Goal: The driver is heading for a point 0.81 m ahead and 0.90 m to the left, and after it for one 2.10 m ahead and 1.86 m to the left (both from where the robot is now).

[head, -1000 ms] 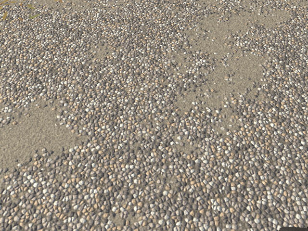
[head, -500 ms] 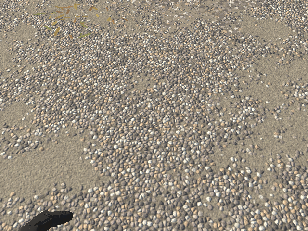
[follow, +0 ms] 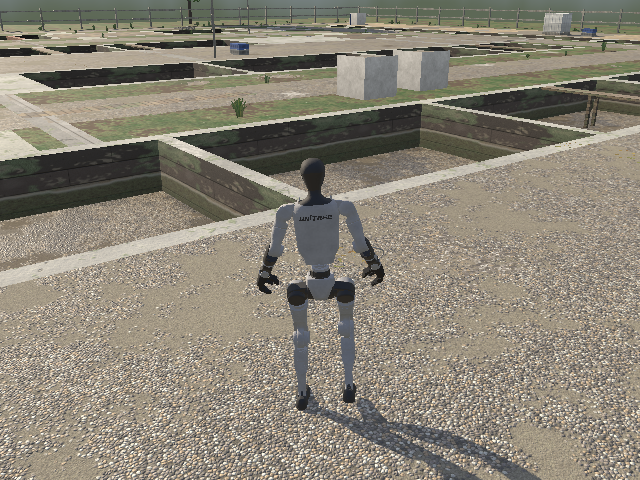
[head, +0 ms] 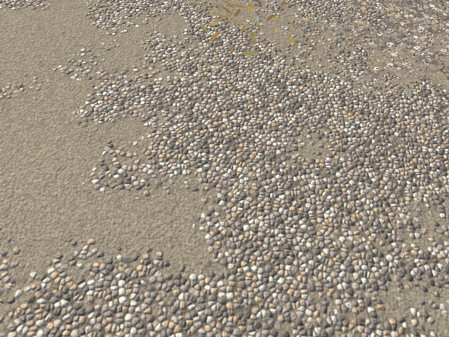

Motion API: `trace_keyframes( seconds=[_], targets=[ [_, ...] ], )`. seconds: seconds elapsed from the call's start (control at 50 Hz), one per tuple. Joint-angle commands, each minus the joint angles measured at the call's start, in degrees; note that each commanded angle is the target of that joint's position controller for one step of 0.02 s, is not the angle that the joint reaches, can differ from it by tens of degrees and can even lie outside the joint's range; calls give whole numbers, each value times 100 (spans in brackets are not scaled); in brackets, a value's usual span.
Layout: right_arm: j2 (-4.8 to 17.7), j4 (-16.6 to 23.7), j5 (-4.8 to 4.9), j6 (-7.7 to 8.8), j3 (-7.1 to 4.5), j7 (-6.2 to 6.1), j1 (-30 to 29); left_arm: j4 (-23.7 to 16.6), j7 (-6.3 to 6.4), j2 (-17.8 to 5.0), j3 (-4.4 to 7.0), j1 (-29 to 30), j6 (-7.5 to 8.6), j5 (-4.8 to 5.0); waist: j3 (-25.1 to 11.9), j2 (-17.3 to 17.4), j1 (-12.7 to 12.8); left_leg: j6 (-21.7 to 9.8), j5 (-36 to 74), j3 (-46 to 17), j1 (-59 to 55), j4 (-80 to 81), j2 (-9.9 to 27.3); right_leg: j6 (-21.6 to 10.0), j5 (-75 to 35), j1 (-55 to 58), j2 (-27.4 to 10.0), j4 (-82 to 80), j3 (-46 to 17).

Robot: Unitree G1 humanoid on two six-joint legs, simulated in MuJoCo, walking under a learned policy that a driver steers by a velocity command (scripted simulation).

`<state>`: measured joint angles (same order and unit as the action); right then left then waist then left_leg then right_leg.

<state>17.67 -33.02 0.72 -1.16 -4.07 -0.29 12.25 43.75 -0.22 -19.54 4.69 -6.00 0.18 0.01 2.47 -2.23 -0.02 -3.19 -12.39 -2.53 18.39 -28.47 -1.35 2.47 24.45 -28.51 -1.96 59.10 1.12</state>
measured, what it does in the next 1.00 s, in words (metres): walks ahead, turning left: right foot, then left foot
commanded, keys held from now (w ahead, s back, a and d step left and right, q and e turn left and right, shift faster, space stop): w+q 0.86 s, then w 0.14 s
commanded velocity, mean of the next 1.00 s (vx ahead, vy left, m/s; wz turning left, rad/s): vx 0.43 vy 0.00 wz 0.58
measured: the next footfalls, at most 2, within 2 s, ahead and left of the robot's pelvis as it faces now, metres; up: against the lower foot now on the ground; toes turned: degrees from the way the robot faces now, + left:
right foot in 0.28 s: +0.18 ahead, -0.13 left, +0.00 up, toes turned +14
left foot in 0.76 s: +0.39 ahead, +0.23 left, +0.00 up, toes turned +29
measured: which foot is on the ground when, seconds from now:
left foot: down 0.00-0.28, up 0.30-0.74, down 0.76-1.00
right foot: up 0.00-0.26, down 0.28-0.76, up 0.78-1.00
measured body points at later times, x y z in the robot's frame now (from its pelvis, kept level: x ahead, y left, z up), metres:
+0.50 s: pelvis +0.16 -0.02 +0.00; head +0.18 -0.03 +0.45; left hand +0.13 +0.27 -0.11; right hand +0.38 -0.24 -0.09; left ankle +0.16 +0.14 -0.66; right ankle +0.14 -0.14 -0.74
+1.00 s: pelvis +0.38 +0.15 +0.00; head +0.41 +0.17 +0.45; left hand +0.37 +0.47 -0.09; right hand +0.62 -0.03 -0.09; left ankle +0.36 +0.21 -0.74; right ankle +0.55 +0.03 -0.66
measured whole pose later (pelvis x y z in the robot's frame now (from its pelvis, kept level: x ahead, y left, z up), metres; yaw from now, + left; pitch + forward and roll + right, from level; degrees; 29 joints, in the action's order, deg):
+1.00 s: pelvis +0.38 +0.15 +0.00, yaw +34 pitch +1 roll +0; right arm 16.0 -38.1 0.2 3.2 -3.1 1.1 17.1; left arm 40.9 -0.2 -18.7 2.3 -8.3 5.3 -0.4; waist 3.0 -2.2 -1.6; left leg -5.9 -9.2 -2.6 11.9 -20.4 -6.7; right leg 2.6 12.5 -36.9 -7.4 58.9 -3.2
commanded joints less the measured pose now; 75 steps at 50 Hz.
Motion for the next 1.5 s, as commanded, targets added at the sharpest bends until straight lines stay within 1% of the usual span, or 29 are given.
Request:
trace_keyframes(
  seconds=[0.02, 0.18, 0.26, 0.28, 0.3, 0.32, 0.34, 0.42, 0.52, 0.66, 0.7, 0.74, 0.76, 0.78, 0.8, 0.82, 0.84, 0.88, 0.96, 1.06, 1.16, 1.24, 1.28, 1.3, 1.32, 1.34, 1.38, 1.42, 1.5],
  targets=[
    [905, 377, -39, 147, -243, -80, 53, -473, -51, -546, 151, 339, 196, 28, -575, 1103, -84, -1055, -1347, -2071, -1171, 1589, 1268, -54, -661, -938, -36, -371, -336],
    [1103, 169, 42, 216, -306, -75, 426, -528, -190, -353, 48, 641, 473, 96, -354, 1084, -266, -1029, -1285, -2255, -603, 1364, 1052, -81, -901, 255, 320, -2508, -393],
    [842, 157, 56, 168, -207, -58, 277, -376, -174, -391, 110, -5, 588, 117, -381, 964, 179, -727, -1671, -2430, 71, 832, 701, -267, -1394, 1703, 327, -3387, -346],
    [587, 178, 34, 179, -130, -69, 213, -257, -135, -513, 167, -504, 603, 84, -522, 798, 411, -503, -1849, -2207, 609, 243, 451, -397, -1318, 2519, -14, -3507, -595],
    [91, 218, -7, 195, 17, -70, 240, -127, -76, -818, 234, -1270, 594, -15, -899, -114, 616, -135, -2332, -1399, 1406, -1520, -93, -730, -451, 3498, -1120, -3863, -1745],
    [253, 576, 157, 273, -9, -86, 218, 12, -108, -1327, 342, -1594, 567, -149, -639, -1290, 468, -1, -2426, -796, 2895, -2701, -382, -1467, 1506, 3696, -2153, -4662, -4014],
    [693, 448, 162, 301, -107, -100, 244, -97, -102, -1026, 280, -1224, 575, -56, -208, -927, 387, 90, -1975, -834, 3265, -3439, 128, -1581, 2040, 3383, -2228, -4788, -4091],
    [600, 224, 71, 284, -159, 11, 85, -206, 27, -355, 53, -730, 530, -39, 184, -487, 226, 253, -461, -600, 3066, -3763, 535, -1078, -295, 2722, -1371, -4907, -1867],
    [268, 362, 70, 308, -48, 80, -291, -24, 61, -452, 65, -993, 553, -74, 104, -302, 336, 467, 536, -282, 2957, -3132, 602, -1151, -2318, 2684, -1177, -5003, -490],
    [76, 624, 98, 359, 64, 369, -1233, 231, 71, -801, 120, -1330, 423, 99, 409, -223, 524, 159, 1049, 456, 2079, -1043, 503, -980, -3282, 2993, -1333, -4942, 506],
    [285, 632, 65, 341, -38, 400, -1071, 244, 90, -981, 170, -1319, 367, 145, 132, -370, 272, -103, 561, 743, 1430, -836, 165, -874, -5350, 3283, -1379, -4320, 768],
    [719, 362, 60, 286, -283, 361, 108, 219, 142, -1113, 206, -1272, 287, 180, -630, -409, -481, -474, 448, 934, -291, -527, -283, -711, -6826, 3098, -1287, -2608, 1013],
    [1031, 108, 88, 220, -468, 254, 1093, 148, 167, -983, 147, -1305, 306, 143, -1098, -150, -983, -697, 599, 556, -1954, -344, -243, -518, -6035, 2049, -1098, -1169, 1053],
    [1678, 39, 137, 208, -556, 146, 1250, -156, 82, -109, -131, -1858, 394, -179, -1686, 1563, -429, -1494, 401, -2144, -4223, -387, 1351, -208, -368, -484, -275, 1040, 916],
    [1513, 255, 122, 310, -466, 174, 1374, -336, 12, -287, -184, -1580, 616, -47, -2896, 1451, -592, -2232, -948, -4721, -4712, 775, 2140, -160, 1013, -1322, 357, 2192, -453],
    [1129, 154, 31, 395, -350, 215, 1247, -515, -27, -759, -38, -801, 730, 209, -2125, 861, -806, -1791, -871, -3993, -4202, 1089, 1911, -251, 407, -1828, 39, 2217, -734],
    [1016, 100, 37, 448, -307, 212, 949, -648, -16, -662, -87, -565, 797, 240, -1345, 625, -590, -1603, -449, -3259, -3285, 1158, 1689, -322, -104, -1822, -172, 1758, -642],
    [696, 191, -37, 483, -184, 186, 213, -502, 34, -641, -59, -753, 752, 33, -725, 340, -42, -1383, 766, -2218, -1746, 1287, 1277, -248, -636, -1072, -539, 957, -649],
    [605, -23, -48, 570, -119, 115, 109, -372, 5, -383, -104, -923, 507, -67, -440, 473, 170, -1388, 1754, -1395, -623, 1683, 1048, 41, -1145, -576, -610, 229, -402],
    [718, -369, -32, 566, -113, 19, 449, -632, -38, -134, -204, 163, 530, -45, -81, 538, -247, -1006, 1372, -715, -463, 1766, 694, 106, -3079, -495, -386, -1787, -269],
    [831, -740, 34, 531, -134, 19, 966, -880, -185, -193, -201, 904, 611, 49, 177, 552, -542, -968, 1057, -1040, -1281, 1526, 1124, -134, -3171, -664, -195, -2747, -317],
    [894, -890, 27, 404, -168, -23, 1006, -893, -252, -347, -124, 582, 642, 28, 0, 758, -284, -756, 2423, -1211, -2046, 892, 1373, -494, -2121, -290, 9, -3054, -180],
    [766, -848, -31, 363, -93, -31, 865, -589, -179, -703, 62, -755, 655, -12, -999, 648, 419, -471, 3678, -786, -1590, -761, 871, -885, -2414, 1839, 13, -3066, -94],
    [417, -723, -168, 395, 43, -35, 1190, -499, -145, -1148, 155, -1685, 641, -80, -2024, -220, 591, -200, 1840, -538, -202, -2651, 321, -1434, -2614, 3848, -1176, -2779, -1568],
    [60, -788, -6, 501, 140, 1, 1844, -287, -203, -1184, 188, -1993, 597, -31, -2571, -1694, 362, 145, -2018, -516, 1655, -4259, -507, -2176, -1061, 5203, -2083, -3719, -4174],
    [668, -800, 94, 554, 32, 22, 1301, -324, -193, -659, 57, -1897, 577, 99, -1978, -859, 594, 123, -1970, -866, 2329, -4733, -159, -1919, 66, 4904, -1948, -4112, -4215],
    [750, -568, 100, 592, 0, 28, 339, -428, -136, -422, -41, -1122, 518, 8, -649, 38, 430, 122, -971, -420, 2413, -4389, 391, -1578, -697, 3292, -1569, -4373, -2714],
    [574, -620, 49, 535, -21, 37, 427, -433, -123, -241, -99, -838, 562, -105, -355, -117, 122, 171, -463, -420, 1890, -3871, 697, -1476, -1524, 2431, -1241, -4690, -1926],
    [278, -666, 55, 369, 19, 0, 443, -229, -106, -332, -43, -875, 675, -59, -164, -198, 27, 322, -8, -452, 1959, -3324, 737, -1507, -2539, 2065, -1163, -5087, -922]
  ],
)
